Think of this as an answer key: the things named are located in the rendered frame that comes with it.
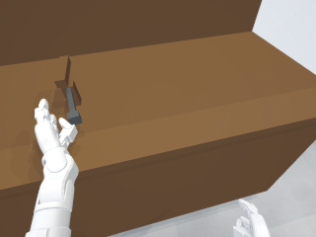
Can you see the robot right hand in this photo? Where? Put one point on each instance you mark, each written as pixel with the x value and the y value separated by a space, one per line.
pixel 255 226

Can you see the robot left hand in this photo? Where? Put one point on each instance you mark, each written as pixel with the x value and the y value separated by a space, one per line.
pixel 46 130

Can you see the left robot forearm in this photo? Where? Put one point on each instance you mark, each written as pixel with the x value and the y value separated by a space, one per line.
pixel 56 194

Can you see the counter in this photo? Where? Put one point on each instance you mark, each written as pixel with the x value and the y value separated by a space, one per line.
pixel 183 107

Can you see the tap lever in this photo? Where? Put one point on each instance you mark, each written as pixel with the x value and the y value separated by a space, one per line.
pixel 74 116

